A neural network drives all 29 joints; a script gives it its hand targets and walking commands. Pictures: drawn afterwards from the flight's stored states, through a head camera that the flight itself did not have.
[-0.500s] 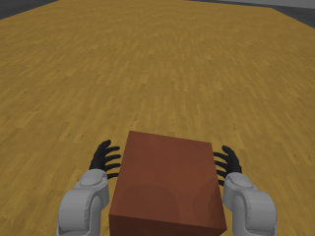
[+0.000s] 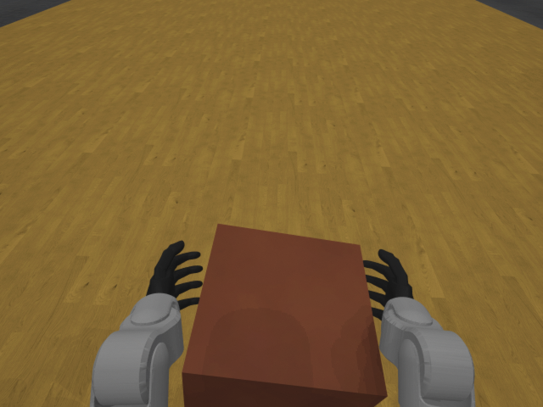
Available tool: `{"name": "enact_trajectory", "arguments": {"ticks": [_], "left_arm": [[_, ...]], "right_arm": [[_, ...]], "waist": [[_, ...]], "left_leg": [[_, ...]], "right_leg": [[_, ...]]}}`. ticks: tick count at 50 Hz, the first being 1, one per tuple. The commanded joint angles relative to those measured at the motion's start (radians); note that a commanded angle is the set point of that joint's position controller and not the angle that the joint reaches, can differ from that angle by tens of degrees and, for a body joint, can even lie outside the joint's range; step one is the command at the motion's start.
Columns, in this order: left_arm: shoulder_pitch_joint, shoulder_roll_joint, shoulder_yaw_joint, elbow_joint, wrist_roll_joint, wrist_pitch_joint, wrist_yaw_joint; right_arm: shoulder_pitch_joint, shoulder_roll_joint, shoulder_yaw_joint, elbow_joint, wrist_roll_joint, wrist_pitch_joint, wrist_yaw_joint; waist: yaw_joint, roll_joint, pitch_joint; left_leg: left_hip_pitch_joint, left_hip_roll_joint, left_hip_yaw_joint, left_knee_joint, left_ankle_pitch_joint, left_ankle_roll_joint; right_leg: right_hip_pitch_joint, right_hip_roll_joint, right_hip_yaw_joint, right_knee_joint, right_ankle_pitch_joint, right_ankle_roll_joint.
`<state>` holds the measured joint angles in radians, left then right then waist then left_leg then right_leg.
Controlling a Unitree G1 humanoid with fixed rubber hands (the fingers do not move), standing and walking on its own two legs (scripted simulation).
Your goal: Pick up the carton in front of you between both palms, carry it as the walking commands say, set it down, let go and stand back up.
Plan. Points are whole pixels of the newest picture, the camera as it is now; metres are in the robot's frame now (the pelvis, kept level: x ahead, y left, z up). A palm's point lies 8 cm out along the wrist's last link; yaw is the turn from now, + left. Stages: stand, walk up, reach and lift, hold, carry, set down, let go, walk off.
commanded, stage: carry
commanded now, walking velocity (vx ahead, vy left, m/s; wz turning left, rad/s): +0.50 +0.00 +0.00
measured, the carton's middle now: (272, 339) +0.25 +0.01 +0.00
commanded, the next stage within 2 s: none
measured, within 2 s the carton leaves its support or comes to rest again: neither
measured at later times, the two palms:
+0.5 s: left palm (199, 154) +0.58 +0.16 +0.11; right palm (343, 158) +0.58 -0.14 +0.11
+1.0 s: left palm (215, 88) +0.91 +0.17 +0.11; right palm (320, 92) +0.91 -0.12 +0.11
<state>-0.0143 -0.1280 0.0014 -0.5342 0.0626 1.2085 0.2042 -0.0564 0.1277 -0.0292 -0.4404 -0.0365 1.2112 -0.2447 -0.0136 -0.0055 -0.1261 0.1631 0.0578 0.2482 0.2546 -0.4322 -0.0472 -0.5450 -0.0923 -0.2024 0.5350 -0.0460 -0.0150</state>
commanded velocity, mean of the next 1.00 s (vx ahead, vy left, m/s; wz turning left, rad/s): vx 0.45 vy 0.00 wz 0.00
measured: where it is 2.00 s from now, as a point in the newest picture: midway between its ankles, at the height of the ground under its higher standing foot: (258, 279)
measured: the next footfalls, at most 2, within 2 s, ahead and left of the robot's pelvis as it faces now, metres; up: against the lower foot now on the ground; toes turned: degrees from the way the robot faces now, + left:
right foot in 0.02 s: +0.21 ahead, -0.12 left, +0.00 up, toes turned -12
left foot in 0.50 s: +0.53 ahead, +0.11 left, +0.00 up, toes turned +12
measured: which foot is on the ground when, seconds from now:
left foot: down 0.00-0.06, up 0.08-0.48, down 0.50-1.00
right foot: up 0.00-0.00, down 0.02-0.52, up 0.54-1.00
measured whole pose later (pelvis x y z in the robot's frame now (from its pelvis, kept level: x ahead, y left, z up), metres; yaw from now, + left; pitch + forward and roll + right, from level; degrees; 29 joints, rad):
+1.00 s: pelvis +0.66 +0.03 +0.01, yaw -1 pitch +3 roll -1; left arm -0.02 -0.13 -0.02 -0.54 0.07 1.21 0.22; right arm -0.04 0.13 -0.04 -0.45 -0.04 1.18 -0.23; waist -0.01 -0.01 -0.09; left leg 0.15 0.02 0.22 0.16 -0.36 0.00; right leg -0.60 -0.08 -0.19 0.57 -0.01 0.01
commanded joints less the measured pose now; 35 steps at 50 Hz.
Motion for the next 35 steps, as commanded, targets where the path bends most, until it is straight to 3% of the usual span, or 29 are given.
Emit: {"name": "enact_trajectory", "arguments": {"ticks": [1,2,3,4,5,6,7,8,10,11,12,13,14,16,17,18,20,21,22,23,25,26,27,28,29,30,32,33,35], "left_arm": [[-0.334,-0.75,-0.47,-0.015,-0.232,-0.007,-0.09],[-0.302,-0.724,-0.447,0.003,-0.221,-0.01,-0.088],[-0.314,-0.747,-0.446,0.06,-0.212,-0.018,-0.093],[-0.335,-0.82,-0.448,-0.007,-0.241,-0.031,-0.11],[-0.368,-0.86,-0.48,-0.015,-0.282,-0.045,-0.128],[-0.408,-0.905,-0.489,-0.038,-0.28,-0.055,-0.144],[-0.411,-0.939,-0.485,-0.026,-0.273,-0.069,-0.149],[-0.413,-0.955,-0.52,0.003,-0.269,-0.077,-0.153],[-0.387,-0.989,-0.518,-0.001,-0.267,-0.09,-0.176],[-0.415,-0.982,-0.511,-0.042,-0.28,-0.105,-0.175],[-0.342,-0.958,-0.498,-0.027,-0.27,-0.105,-0.173],[-0.321,-0.951,-0.515,0.002,-0.247,-0.102,-0.171],[-0.331,-0.938,-0.534,-0.016,-0.267,-0.1,-0.179],[-0.309,-0.897,-0.516,-0.007,-0.253,-0.101,-0.166],[-0.306,-0.867,-0.518,-0.047,-0.247,-0.095,-0.158],[-0.303,-0.85,-0.514,-0.055,-0.244,-0.088,-0.148],[-0.313,-0.833,-0.502,-0.024,-0.248,-0.067,-0.129],[-0.287,-0.797,-0.49,-0.033,-0.244,-0.063,-0.12],[-0.304,-0.8,-0.481,-0.038,-0.229,-0.057,-0.112],[-0.316,-0.743,-0.458,-0.061,-0.207,-0.05,-0.096],[-0.303,-0.764,-0.459,-0.044,-0.202,-0.033,-0.083],[-0.331,-0.744,-0.479,-0.034,-0.212,-0.019,-0.078],[-0.329,-0.744,-0.497,-0.142,-0.251,-0.015,-0.084],[-0.392,-0.742,-0.508,-0.125,-0.248,-0.013,-0.084],[-0.388,-0.778,-0.516,-0.092,-0.243,-0.017,-0.089],[-0.403,-0.838,-0.513,-0.069,-0.273,-0.019,-0.102],[-0.441,-0.894,-0.538,-0.061,-0.27,-0.039,-0.116],[-0.442,-0.935,-0.572,-0.11,-0.299,-0.052,-0.125],[-0.401,-0.939,-0.54,-0.087,-0.27,-0.065,-0.12]], "right_arm": [[-0.325,0.734,0.483,-0.091,0.235,-0.003,0.143],[-0.343,0.698,0.498,-0.096,0.22,-0.001,0.134],[-0.359,0.722,0.504,-0.151,0.213,-0.004,0.137],[-0.379,0.816,0.545,-0.152,0.245,-0.007,0.148],[-0.379,0.854,0.561,-0.108,0.258,-0.025,0.155],[-0.343,0.913,0.52,-0.073,0.23,-0.035,0.168],[-0.372,0.97,0.54,-0.064,0.252,-0.051,0.18],[-0.359,0.966,0.545,-0.059,0.242,-0.075,0.187],[-0.366,0.997,0.557,-0.095,0.219,-0.1,0.193],[-0.353,1.026,0.582,-0.082,0.231,-0.099,0.192],[-0.343,1.0,0.58,-0.122,0.244,-0.113,0.183],[-0.317,0.979,0.564,-0.085,0.22,-0.112,0.182],[-0.305,0.96,0.574,-0.089,0.223,-0.107,0.186],[-0.297,0.921,0.584,-0.076,0.23,-0.092,0.178],[-0.273,0.918,0.568,-0.086,0.225,-0.093,0.175],[-0.264,0.877,0.563,-0.12,0.23,-0.082,0.175],[-0.285,0.823,0.544,-0.115,0.242,-0.064,0.168],[-0.321,0.807,0.55,-0.162,0.261,-0.059,0.166],[-0.339,0.766,0.531,-0.157,0.242,-0.046,0.16],[-0.295,0.771,0.542,-0.121,0.246,-0.038,0.159],[-0.324,0.753,0.522,-0.161,0.271,-0.036,0.151],[-0.275,0.693,0.475,-0.111,0.246,-0.023,0.152],[-0.246,0.701,0.463,-0.103,0.243,-0.019,0.147],[-0.284,0.757,0.473,-0.113,0.274,-0.023,0.152],[-0.307,0.787,0.489,-0.104,0.261,-0.026,0.158],[-0.307,0.821,0.496,-0.105,0.258,-0.029,0.163],[-0.365,0.903,0.513,-0.12,0.256,-0.048,0.179],[-0.379,0.919,0.533,-0.181,0.277,-0.063,0.186],[-0.329,0.908,0.525,-0.138,0.282,-0.058,0.191]], "waist": [[0.038,0.097,-0.143],[0.054,0.013,-0.163],[0.056,-0.377,-0.23],[0.041,-0.308,-0.291],[0.044,-0.197,-0.273],[0.036,-0.144,-0.282],[0.032,-0.069,-0.25],[0.028,-0.009,-0.244],[0.026,-0.078,-0.2],[0.024,-0.167,-0.211],[0.031,-0.162,-0.204],[0.028,-0.173,-0.16],[0.018,-0.098,-0.147],[0.028,-0.146,-0.098],[0.024,-0.142,-0.087],[0.026,-0.135,-0.094],[0.032,-0.061,-0.037],[0.026,-0.129,-0.017],[0.038,-0.116,-0.021],[0.021,-0.196,-0.025],[0.005,-0.099,-0.131],[-0.016,0.108,-0.155],[-0.016,0.422,-0.254],[-0.001,0.337,-0.239],[-0.002,0.232,-0.243],[-0.002,0.129,-0.238],[0.007,0.078,-0.215],[0.005,0.05,-0.248],[0.007,0.091,-0.238]], "left_leg": [[-0.171,0.147,0.011,0.33,0.824,0.076],[-0.372,0.102,0.023,0.599,0.696,0.052],[-0.662,-0.05,-0.018,0.912,0.255,0.005],[-0.788,-0.06,-0.169,1.076,-0.04,0.028],[-0.802,-0.012,-0.247,1.106,-0.035,0.066],[-0.787,0.037,-0.268,1.093,0.048,0.082],[-0.754,0.094,-0.265,1.022,0.106,0.089],[-0.742,0.093,-0.271,0.919,0.122,0.086],[-0.722,0.078,-0.207,0.797,0.189,0.08],[-0.714,0.074,-0.195,0.715,0.179,0.068],[-0.745,0.045,-0.153,0.656,0.201,0.049],[-0.766,0.087,-0.16,0.601,0.262,0.055],[-0.735,0.072,-0.147,0.523,0.281,0.041],[-0.792,0.057,-0.116,0.427,0.331,0.045],[-0.784,0.063,-0.108,0.387,0.366,0.04],[-0.762,0.063,-0.101,0.351,0.395,0.036],[-0.76,0.025,-0.036,0.275,0.413,0.042],[-0.705,0.041,-0.078,0.283,0.43,0.054],[-0.678,0.027,-0.026,0.232,0.377,0.057],[-0.619,0.019,-0.024,0.23,0.364,0.072],[-0.34,-0.029,0.003,0.15,0.304,0.083],[-0.156,0.066,-0.161,0.151,0.18,0.064],[0.045,0.365,-0.702,-0.057,0.001,0.166],[0.077,0.389,-0.734,-0.093,0.052,0.216],[0.0,0.37,-0.66,-0.084,0.188,0.22],[-0.064,0.347,-0.569,-0.074,0.22,0.219],[-0.113,0.287,-0.366,-0.079,0.257,0.147],[-0.09,0.267,-0.329,-0.078,0.355,0.161],[-0.123,0.275,-0.292,-0.09,0.288,0.158]], "right_leg": [[0.438,0.094,-0.062,-0.057,-0.117,-0.011],[0.596,-0.004,0.121,-0.112,-0.236,-0.044],[0.754,-0.259,0.625,-0.277,-0.332,-0.17],[0.856,-0.301,0.69,-0.322,-0.156,-0.224],[0.79,-0.291,0.602,-0.273,0.036,-0.192],[0.71,-0.285,0.47,-0.251,0.081,-0.146],[0.585,-0.291,0.422,-0.282,0.066,-0.12],[0.581,-0.252,0.356,-0.302,-0.052,-0.085],[0.5,-0.211,0.256,-0.374,-0.123,-0.073],[0.512,-0.197,0.24,-0.394,-0.22,-0.085],[0.566,-0.172,0.224,-0.404,-0.16,-0.081],[0.521,-0.209,0.21,-0.438,-0.176,-0.096],[0.525,-0.189,0.165,-0.426,-0.158,-0.102],[0.558,-0.166,0.162,-0.432,-0.08,-0.102],[0.577,-0.149,0.124,-0.425,-0.003,-0.099],[0.567,-0.175,0.081,-0.418,-0.03,-0.101],[0.584,-0.154,0.065,-0.386,0.044,-0.088],[0.553,-0.16,0.062,-0.371,0.084,-0.086],[0.576,-0.136,0.064,-0.352,0.033,-0.084],[0.577,-0.151,0.027,-0.311,0.052,-0.068],[0.502,-0.092,-0.032,-0.01,0.203,-0.033],[0.343,-0.041,-0.029,0.18,0.044,0.016],[0.045,0.081,0.001,0.478,-0.339,0.07],[-0.062,0.069,0.139,0.615,-0.425,0.038],[-0.069,0.027,0.193,0.699,-0.372,0.009],[-0.061,-0.003,0.199,0.705,-0.316,0.007],[-0.057,-0.056,0.187,0.592,-0.193,0.017],[-0.033,-0.041,0.167,0.533,-0.193,0.026],[-0.048,-0.051,0.176,0.509,-0.151,0.024]]}}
